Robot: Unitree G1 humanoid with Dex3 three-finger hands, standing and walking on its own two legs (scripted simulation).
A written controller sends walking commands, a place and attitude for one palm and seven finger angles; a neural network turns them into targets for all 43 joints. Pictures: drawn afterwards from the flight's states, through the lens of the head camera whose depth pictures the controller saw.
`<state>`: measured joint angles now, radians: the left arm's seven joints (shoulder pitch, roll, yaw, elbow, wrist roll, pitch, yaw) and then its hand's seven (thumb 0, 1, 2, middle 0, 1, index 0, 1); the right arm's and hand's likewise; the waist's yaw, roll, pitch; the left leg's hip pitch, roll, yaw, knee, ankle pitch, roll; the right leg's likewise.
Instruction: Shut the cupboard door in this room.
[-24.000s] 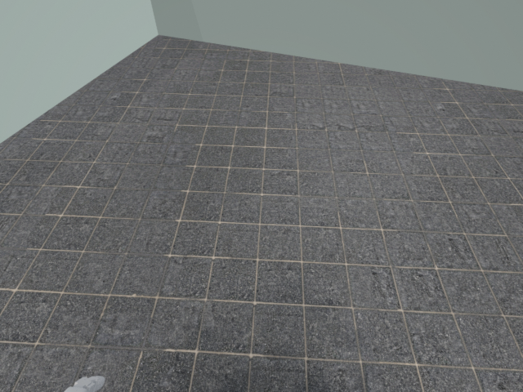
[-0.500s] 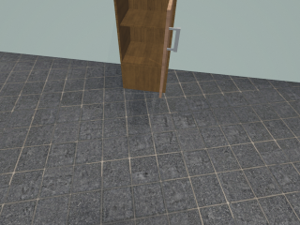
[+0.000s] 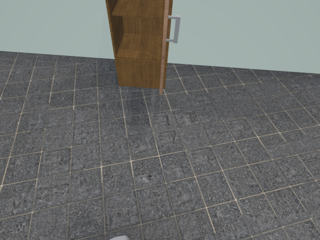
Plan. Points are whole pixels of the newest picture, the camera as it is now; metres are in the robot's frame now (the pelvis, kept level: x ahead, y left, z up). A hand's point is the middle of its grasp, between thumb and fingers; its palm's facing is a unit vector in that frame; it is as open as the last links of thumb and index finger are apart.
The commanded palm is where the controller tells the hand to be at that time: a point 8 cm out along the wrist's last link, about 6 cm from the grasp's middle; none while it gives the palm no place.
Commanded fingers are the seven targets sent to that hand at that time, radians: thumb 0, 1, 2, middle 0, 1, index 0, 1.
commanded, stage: walk around to get in front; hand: left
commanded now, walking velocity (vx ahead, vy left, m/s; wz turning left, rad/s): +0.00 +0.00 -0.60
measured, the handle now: (172, 29) +1.07 +0.00 -0.01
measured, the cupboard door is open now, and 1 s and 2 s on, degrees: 89 89 89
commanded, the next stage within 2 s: none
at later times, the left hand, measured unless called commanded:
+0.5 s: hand out of the picture +0.10 +0.16 -0.15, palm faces -0.25 -0.93 -0.28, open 7.4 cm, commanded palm none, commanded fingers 0.00 0.90 0.90 -0.20 -0.30 -0.20 -0.30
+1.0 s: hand (112, 219) +0.19 +0.15 -0.16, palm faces -0.54 -0.82 -0.20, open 7.4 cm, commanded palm none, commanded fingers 0.00 0.90 0.90 -0.20 -0.30 -0.20 -0.30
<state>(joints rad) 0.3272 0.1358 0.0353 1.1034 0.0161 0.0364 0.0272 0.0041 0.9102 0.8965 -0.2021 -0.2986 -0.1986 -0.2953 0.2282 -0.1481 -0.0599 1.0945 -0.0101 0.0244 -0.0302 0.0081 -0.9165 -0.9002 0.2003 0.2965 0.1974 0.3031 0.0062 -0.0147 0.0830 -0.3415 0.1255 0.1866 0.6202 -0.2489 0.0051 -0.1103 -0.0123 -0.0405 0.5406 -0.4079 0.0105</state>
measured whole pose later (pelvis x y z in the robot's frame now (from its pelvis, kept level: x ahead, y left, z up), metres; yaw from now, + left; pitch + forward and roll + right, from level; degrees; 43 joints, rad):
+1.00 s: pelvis +0.00 +0.02 +0.02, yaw -35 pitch +0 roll -3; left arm 0.14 0.28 0.08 0.92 0.02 0.08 -0.04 0.01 0.91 0.90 -0.20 -0.30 -0.19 -0.29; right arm 0.25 -0.18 -0.04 0.92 -0.02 -0.01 -0.01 0.01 -0.91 -0.90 0.20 0.30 0.20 0.30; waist 0.00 -0.02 0.09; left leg -0.15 0.12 0.23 0.48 -0.33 0.02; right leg -0.47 -0.06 -0.04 1.05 -0.41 0.08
